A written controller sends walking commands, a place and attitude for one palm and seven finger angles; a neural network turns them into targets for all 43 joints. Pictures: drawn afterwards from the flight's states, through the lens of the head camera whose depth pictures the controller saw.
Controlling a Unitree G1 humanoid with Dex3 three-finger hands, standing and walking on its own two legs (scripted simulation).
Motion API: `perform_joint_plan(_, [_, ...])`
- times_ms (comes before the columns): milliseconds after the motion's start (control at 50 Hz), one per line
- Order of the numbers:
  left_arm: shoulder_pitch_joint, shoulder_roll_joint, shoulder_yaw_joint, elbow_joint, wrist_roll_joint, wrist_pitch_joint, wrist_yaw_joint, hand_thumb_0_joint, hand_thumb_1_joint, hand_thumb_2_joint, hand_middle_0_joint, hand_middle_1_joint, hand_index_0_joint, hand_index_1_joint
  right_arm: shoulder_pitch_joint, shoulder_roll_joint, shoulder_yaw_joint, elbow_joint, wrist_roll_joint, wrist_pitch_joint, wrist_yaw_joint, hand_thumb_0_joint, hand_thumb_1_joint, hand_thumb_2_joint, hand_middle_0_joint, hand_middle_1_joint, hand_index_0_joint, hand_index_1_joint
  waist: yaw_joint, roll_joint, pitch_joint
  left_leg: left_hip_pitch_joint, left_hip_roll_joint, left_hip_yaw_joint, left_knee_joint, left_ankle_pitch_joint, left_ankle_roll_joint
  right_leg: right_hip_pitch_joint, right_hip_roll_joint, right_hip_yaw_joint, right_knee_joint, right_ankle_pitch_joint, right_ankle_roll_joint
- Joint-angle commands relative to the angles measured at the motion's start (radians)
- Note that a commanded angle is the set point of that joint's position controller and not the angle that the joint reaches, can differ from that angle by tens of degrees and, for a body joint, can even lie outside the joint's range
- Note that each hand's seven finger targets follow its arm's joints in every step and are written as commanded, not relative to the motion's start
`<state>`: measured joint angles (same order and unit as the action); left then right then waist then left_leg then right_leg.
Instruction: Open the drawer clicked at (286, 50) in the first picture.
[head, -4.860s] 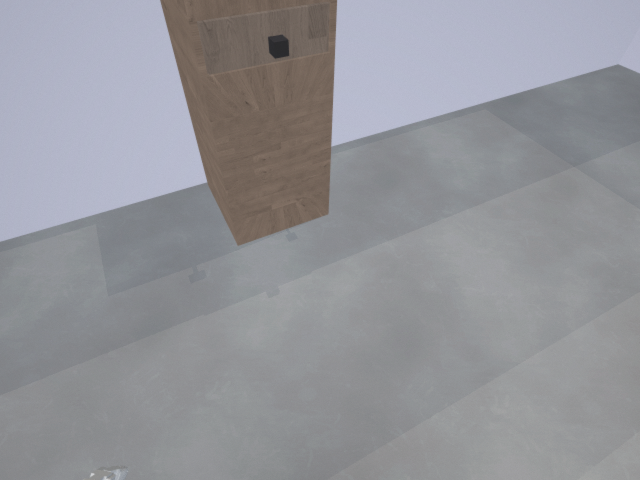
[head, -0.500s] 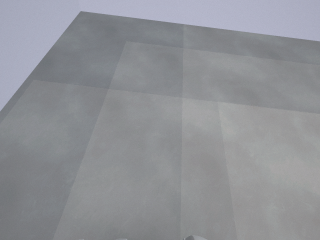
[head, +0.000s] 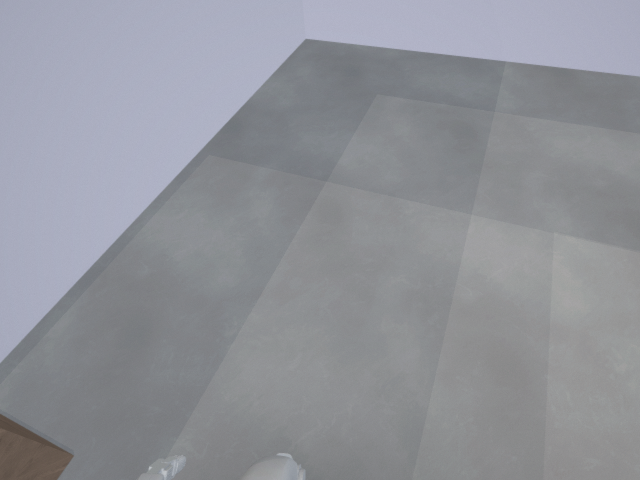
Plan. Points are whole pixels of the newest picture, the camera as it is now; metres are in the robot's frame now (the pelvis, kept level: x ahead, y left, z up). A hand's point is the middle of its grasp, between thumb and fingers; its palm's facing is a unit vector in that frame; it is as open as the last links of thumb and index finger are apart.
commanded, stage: turn to face it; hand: left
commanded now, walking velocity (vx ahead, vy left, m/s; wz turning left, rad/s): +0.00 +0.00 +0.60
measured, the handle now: out of the picture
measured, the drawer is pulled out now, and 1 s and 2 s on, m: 0.00 0.00 0.00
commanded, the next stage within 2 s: take the last steps up to it in 1.80 s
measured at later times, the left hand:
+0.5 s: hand out of the picture -0.03 +0.26 -0.17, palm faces +0.35 -0.89 -0.29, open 7.4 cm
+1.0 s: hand out of the picture -0.02 +0.18 -0.13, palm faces +0.57 -0.77 -0.28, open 7.4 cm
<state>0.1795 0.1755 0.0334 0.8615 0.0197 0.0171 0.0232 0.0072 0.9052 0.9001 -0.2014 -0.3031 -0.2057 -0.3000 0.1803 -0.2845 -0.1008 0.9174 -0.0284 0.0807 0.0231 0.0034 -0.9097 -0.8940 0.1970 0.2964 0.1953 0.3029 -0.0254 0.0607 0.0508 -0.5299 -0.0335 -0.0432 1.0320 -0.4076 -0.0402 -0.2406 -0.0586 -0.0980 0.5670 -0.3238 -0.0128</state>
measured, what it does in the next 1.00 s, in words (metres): steps on the spot, turning left: left foot, then right foot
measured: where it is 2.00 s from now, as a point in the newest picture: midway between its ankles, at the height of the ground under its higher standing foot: outside the picture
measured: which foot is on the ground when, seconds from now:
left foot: up 0.00-0.30, down 0.32-0.74, up 0.76-1.00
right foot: down 0.00-0.34, up 0.36-0.72, down 0.74-1.00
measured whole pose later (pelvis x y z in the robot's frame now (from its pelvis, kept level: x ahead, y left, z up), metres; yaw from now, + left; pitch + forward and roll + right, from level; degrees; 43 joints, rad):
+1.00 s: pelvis +0.01 -0.04 +0.01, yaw +37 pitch -1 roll +3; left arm 0.20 0.17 0.02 0.87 0.02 0.01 0.02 0.01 0.90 0.90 -0.20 -0.30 -0.21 -0.30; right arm 0.20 -0.28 -0.09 0.95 -0.03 0.09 0.04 0.00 -0.91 -0.89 0.19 0.30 0.19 0.30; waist -0.03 0.03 0.08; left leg -0.47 0.04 0.01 1.11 -0.38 -0.09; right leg -0.20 -0.11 -0.22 0.51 -0.29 -0.03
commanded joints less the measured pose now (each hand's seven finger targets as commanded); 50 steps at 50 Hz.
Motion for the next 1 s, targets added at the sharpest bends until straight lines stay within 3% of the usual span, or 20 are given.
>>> perform_joint_plan(0, [-0.032,0.189,0.048,-0.078,0.003,-0.029,0.013,0.000,0.900,0.900,-0.200,-0.300,-0.200,-0.300,-0.005,-0.051,-0.013,-0.066,0.005,-0.018,0.013,0.000,-0.900,-0.900,0.200,0.300,0.200,0.300,-0.004,-0.238,0.009,-0.060,0.069,0.038,0.198,0.063,-0.034,0.011,-0.253,0.102,-0.261,0.254,-0.080])
perform_joint_plan(80, [0.067,0.220,0.055,-0.043,0.008,-0.024,0.013,0.000,0.900,0.900,-0.200,-0.300,-0.200,-0.300,-0.095,-0.036,-0.002,-0.089,0.009,-0.019,0.014,0.000,-0.900,-0.900,0.200,0.300,0.200,0.300,0.050,-0.221,-0.014,-0.029,0.075,0.087,0.010,-0.001,-0.047,0.115,-0.284,0.071,-0.231,0.368,-0.101])
perform_joint_plan(160, [0.113,0.248,0.064,-0.017,0.011,-0.020,0.010,0.000,0.900,0.900,-0.200,-0.300,-0.200,-0.300,-0.140,-0.027,0.013,-0.100,0.014,-0.028,0.013,0.000,-0.900,-0.900,0.200,0.300,0.200,0.300,0.079,-0.263,-0.052,0.035,0.071,0.125,-0.163,-0.043,-0.037,0.183,-0.313,0.044,-0.181,0.518,-0.112])
perform_joint_plan(220, [0.114,0.263,0.073,-0.006,0.012,-0.014,0.008,0.000,0.900,0.900,-0.200,-0.300,-0.200,-0.300,-0.120,-0.026,0.021,-0.101,0.020,-0.041,0.009,0.000,-0.900,-0.900,0.200,0.300,0.200,0.300,0.079,-0.288,-0.105,0.117,0.061,0.157,-0.329,-0.043,-0.018,0.230,-0.323,0.010,-0.107,0.612,-0.099])
perform_joint_plan(260, [0.101,0.267,0.079,-0.001,0.003,-0.009,0.005,0.000,0.900,0.900,-0.200,-0.300,-0.200,-0.300,-0.059,-0.043,0.018,-0.088,0.016,-0.050,0.005,0.000,-0.900,-0.900,0.200,0.300,0.200,0.300,0.044,-0.269,-0.135,0.240,0.056,0.176,-0.518,0.100,-0.002,0.197,-0.305,-0.051,-0.012,0.588,-0.049])
perform_joint_plan(280, [0.097,0.256,0.079,-0.005,-0.006,-0.005,0.001,0.000,0.900,0.900,-0.200,-0.300,-0.200,-0.300,0.000,-0.090,0.006,-0.076,0.013,-0.058,0.004,0.000,-0.900,-0.900,0.200,0.300,0.200,0.300,0.006,-0.175,-0.166,0.412,0.084,0.140,-0.639,0.266,0.020,0.078,-0.285,-0.085,0.118,0.504,-0.001])
perform_joint_plan(300, [0.096,0.201,0.074,-0.041,-0.012,-0.002,-0.008,0.000,0.900,0.900,-0.200,-0.300,-0.200,-0.300,0.062,-0.206,-0.025,-0.070,0.005,-0.068,-0.002,0.000,-0.900,-0.900,0.200,0.300,0.200,0.300,-0.032,0.121,-0.210,0.627,0.324,-0.176,-0.659,0.608,0.132,-0.208,-0.159,-0.124,0.343,0.084,0.081])
perform_joint_plan(320, [0.014,0.162,0.047,-0.089,-0.004,0.002,-0.009,0.000,0.900,0.900,-0.200,-0.300,-0.200,-0.300,0.133,-0.267,-0.036,-0.050,0.017,-0.060,-0.006,0.000,-0.900,-0.900,0.200,0.300,0.200,0.300,-0.062,0.226,-0.185,0.642,0.470,-0.287,-0.643,0.932,0.237,-0.364,-0.095,-0.054,0.496,-0.346,0.110])
perform_joint_plan(340, [-0.043,0.166,0.051,-0.088,0.000,0.015,0.002,0.000,0.900,0.900,-0.200,-0.300,-0.200,-0.300,0.162,-0.236,-0.031,-0.023,0.016,-0.064,-0.021,0.000,-0.900,-0.900,0.200,0.300,0.200,0.300,-0.082,0.168,-0.181,0.590,0.450,-0.290,-0.634,0.923,0.253,-0.383,-0.094,0.041,0.575,-0.319,0.107])
perform_joint_plan(380, [-0.051,0.172,0.061,-0.062,-0.007,0.014,-0.005,0.000,0.900,0.900,-0.200,-0.300,-0.200,-0.300,0.050,-0.181,-0.014,-0.051,0.009,-0.065,-0.033,0.000,-0.900,-0.900,0.200,0.300,0.200,0.300,-0.031,0.122,-0.098,0.474,0.340,-0.195,-0.641,0.793,0.220,-0.372,-0.089,0.080,0.615,-0.181,0.110])
perform_joint_plan(420, [0.009,0.176,0.064,-0.033,-0.006,0.015,-0.015,0.000,0.900,0.900,-0.200,-0.300,-0.200,-0.300,-0.034,-0.156,-0.003,-0.080,0.011,-0.070,-0.029,0.000,-0.900,-0.900,0.200,0.300,0.200,0.300,0.013,0.088,-0.096,0.418,0.272,-0.120,-0.657,0.681,0.184,-0.311,-0.078,0.071,0.590,-0.095,0.115])
perform_joint_plan(560, [-0.049,0.160,0.054,-0.074,-0.010,0.013,-0.010,0.000,0.900,0.900,-0.200,-0.300,-0.200,-0.300,0.005,-0.166,-0.017,-0.070,0.006,-0.063,-0.024,0.000,-0.900,-0.900,0.200,0.300,0.200,0.300,-0.015,0.103,-0.096,0.423,0.254,-0.216,-0.652,0.611,0.210,-0.249,-0.020,0.074,0.350,-0.123,0.119])
perform_joint_plan(660, [0.040,0.160,0.053,-0.068,-0.018,-0.006,-0.005,0.000,0.900,0.900,-0.200,-0.300,-0.200,-0.300,-0.044,-0.166,-0.025,-0.093,0.007,-0.053,-0.023,0.000,-0.900,-0.900,0.200,0.300,0.200,0.300,0.033,0.106,-0.119,0.303,0.208,-0.270,-0.559,0.618,0.171,-0.009,0.038,0.049,0.021,-0.001,0.100])
perform_joint_plan(680, [0.085,0.181,0.059,-0.058,-0.016,-0.014,-0.002,0.000,0.900,0.900,-0.200,-0.300,-0.200,-0.300,-0.054,-0.150,-0.023,-0.099,0.014,-0.053,-0.021,0.000,-0.900,-0.900,0.200,0.300,0.200,0.300,0.059,0.067,-0.126,0.221,0.171,-0.255,-0.500,0.518,0.132,0.113,0.014,0.059,-0.124,0.109,0.094])
perform_joint_plan(700, [0.126,0.259,0.073,-0.056,-0.002,-0.028,0.007,0.000,0.900,0.900,-0.200,-0.300,-0.200,-0.300,-0.025,-0.087,-0.014,-0.109,0.023,-0.054,-0.015,0.000,-0.900,-0.900,0.200,0.300,0.200,0.300,0.074,-0.152,-0.159,0.052,0.069,-0.155,-0.324,0.241,0.057,0.281,-0.180,0.242,-0.261,0.157,0.043])
perform_joint_plan(720, [0.118,0.350,0.086,-0.069,0.009,-0.031,0.012,0.000,0.900,0.900,-0.200,-0.300,-0.200,-0.300,-0.015,-0.039,-0.006,-0.139,0.020,-0.054,-0.011,0.000,-0.900,-0.900,0.200,0.300,0.200,0.300,0.071,-0.375,-0.139,-0.092,-0.052,-0.006,-0.073,-0.192,-0.014,0.269,-0.450,0.487,-0.294,0.335,-0.083])
perform_joint_plan(740, [0.096,0.312,0.082,-0.071,-0.003,-0.029,0.016,0.000,0.900,0.900,-0.200,-0.300,-0.200,-0.300,-0.020,-0.096,-0.020,-0.118,0.007,-0.041,-0.014,0.000,-0.900,-0.900,0.200,0.300,0.200,0.300,0.071,-0.367,-0.122,-0.039,0.018,-0.076,0.075,-0.190,0.005,0.134,-0.441,0.435,-0.302,0.274,-0.114])
perform_joint_plan(780, [-0.026,0.234,0.059,-0.094,-0.003,-0.022,0.011,0.000,0.900,0.900,-0.200,-0.300,-0.200,-0.300,-0.015,-0.079,-0.021,-0.078,0.005,-0.027,-0.001,0.000,-0.900,-0.900,0.200,0.300,0.200,0.300,0.015,-0.234,-0.011,-0.047,0.047,-0.039,0.224,-0.036,-0.006,0.021,-0.322,0.272,-0.297,0.152,-0.096])
perform_joint_plan(820, [-0.059,0.190,0.047,-0.100,0.001,-0.027,0.012,0.000,0.900,0.900,-0.200,-0.300,-0.200,-0.300,0.020,-0.060,-0.015,-0.053,0.006,-0.023,0.012,0.000,-0.900,-0.900,0.200,0.300,0.200,0.300,-0.007,-0.218,-0.006,-0.031,0.063,-0.001,0.226,0.051,-0.023,0.020,-0.263,0.141,-0.273,0.220,-0.074])
perform_joint_plan(980, [0.095,0.230,0.055,-0.034,0.005,-0.025,0.013,0.000,0.900,0.900,-0.200,-0.300,-0.200,-0.300,-0.081,-0.034,0.009,-0.062,0.011,-0.018,0.012,0.000,-0.900,-0.900,0.200,0.300,0.200,0.300,0.062,-0.238,-0.043,-0.015,0.080,0.086,-0.013,-0.006,-0.047,0.185,-0.308,0.028,-0.227,0.455,-0.106])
